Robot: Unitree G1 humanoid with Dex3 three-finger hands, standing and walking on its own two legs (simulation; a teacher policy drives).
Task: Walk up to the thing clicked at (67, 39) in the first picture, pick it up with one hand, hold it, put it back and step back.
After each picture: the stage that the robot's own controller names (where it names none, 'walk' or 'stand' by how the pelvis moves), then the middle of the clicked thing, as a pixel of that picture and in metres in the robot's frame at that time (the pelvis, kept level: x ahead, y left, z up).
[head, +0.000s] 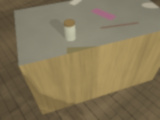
stand; (69, 30) +0.81 +0.11 -0.09
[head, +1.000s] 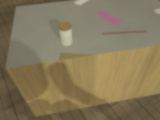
walk; (65, 34) +0.72 +0.15 -0.07
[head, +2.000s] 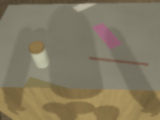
stand; (39, 55) +0.51 +0.26 -0.07
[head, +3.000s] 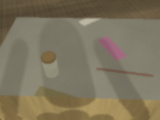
stand; (50, 64) +0.52 +0.19 -0.08
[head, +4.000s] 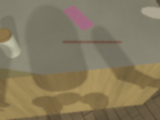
walk; (8, 43) +0.52 +0.36 -0.04
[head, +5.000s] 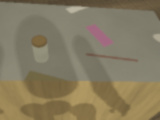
walk; (40, 49) +0.57 +0.21 -0.07
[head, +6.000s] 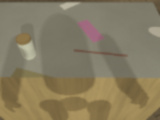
stand; (26, 46) +0.57 +0.31 -0.07
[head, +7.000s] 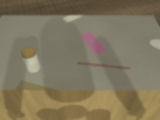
stand; (31, 60) +0.55 +0.28 -0.09
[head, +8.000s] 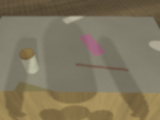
stand; (29, 61) +0.55 +0.29 -0.09
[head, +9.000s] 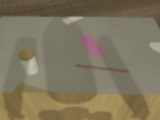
stand; (29, 62) +0.54 +0.29 -0.09
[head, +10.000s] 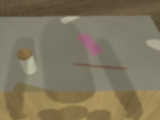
stand; (27, 61) +0.54 +0.31 -0.09
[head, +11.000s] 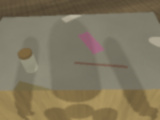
rise first; (28, 60) +0.55 +0.31 -0.09
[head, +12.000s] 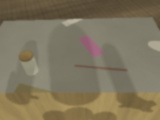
rise first; (29, 63) +0.54 +0.33 -0.09
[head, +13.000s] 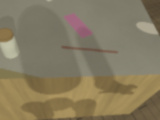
go down; (8, 43) +0.56 +0.30 -0.05
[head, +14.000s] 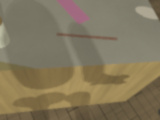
go down; out of the picture +0.56 +0.30 -0.02
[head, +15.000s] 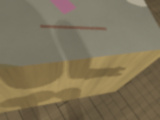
close in; out of the picture +0.54 +0.33 +0.01
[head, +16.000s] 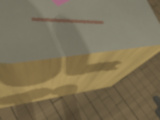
close; out of the picture +0.54 +0.32 +0.02
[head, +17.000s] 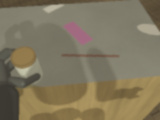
lift; (28, 66) +0.38 +0.18 +0.09
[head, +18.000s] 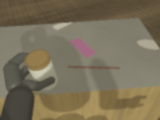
hold; (42, 70) +0.34 +0.14 +0.14
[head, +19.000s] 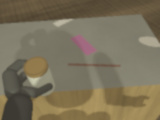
hold; (40, 77) +0.33 +0.15 +0.11
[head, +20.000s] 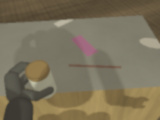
hold; (42, 80) +0.33 +0.15 +0.10
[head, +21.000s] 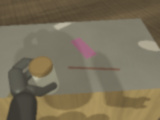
crouch; (45, 76) +0.34 +0.14 +0.11
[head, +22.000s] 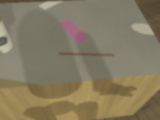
crouch; out of the picture +0.46 +0.27 +0.13
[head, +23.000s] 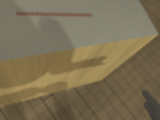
lower; out of the picture +0.53 +0.29 +0.03
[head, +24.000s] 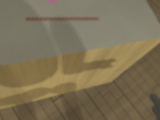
lower; out of the picture +0.51 +0.28 +0.03
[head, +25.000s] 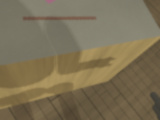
lower; out of the picture +0.51 +0.28 +0.02
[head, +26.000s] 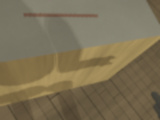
lower; out of the picture +0.51 +0.29 +0.02
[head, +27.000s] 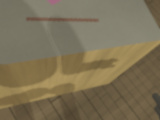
open; out of the picture +0.52 +0.28 +0.02
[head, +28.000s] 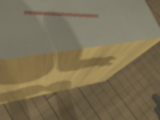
sink last; out of the picture +0.52 +0.29 +0.03
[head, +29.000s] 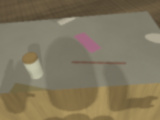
sink last; (33, 65) +0.52 +0.28 -0.03
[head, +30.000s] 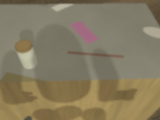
stand; (26, 54) +0.52 +0.27 -0.03
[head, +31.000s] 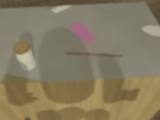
stand; (25, 56) +0.52 +0.29 -0.02
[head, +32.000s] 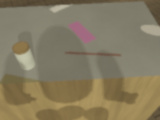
stand; (24, 56) +0.53 +0.28 -0.03
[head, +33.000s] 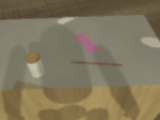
stand; (35, 65) +0.54 +0.27 -0.09
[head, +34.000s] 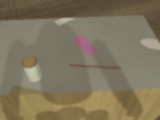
stand; (32, 69) +0.51 +0.27 -0.09
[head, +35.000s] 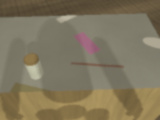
stand; (34, 66) +0.51 +0.26 -0.09
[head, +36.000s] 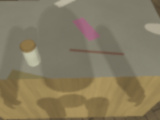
walk; (31, 53) +0.54 +0.27 -0.08
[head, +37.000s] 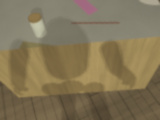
walk; (37, 25) +0.72 +0.29 -0.08
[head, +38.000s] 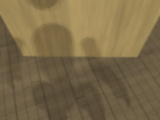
walk; out of the picture +1.04 +0.24 -0.06
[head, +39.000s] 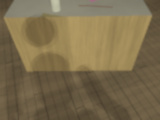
stand; (55, 2) +1.14 +0.25 -0.08
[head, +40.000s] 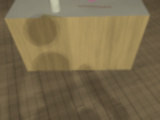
stand; (54, 3) +1.16 +0.26 -0.09
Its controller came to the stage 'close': yes
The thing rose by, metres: 0.22
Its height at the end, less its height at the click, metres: +0.00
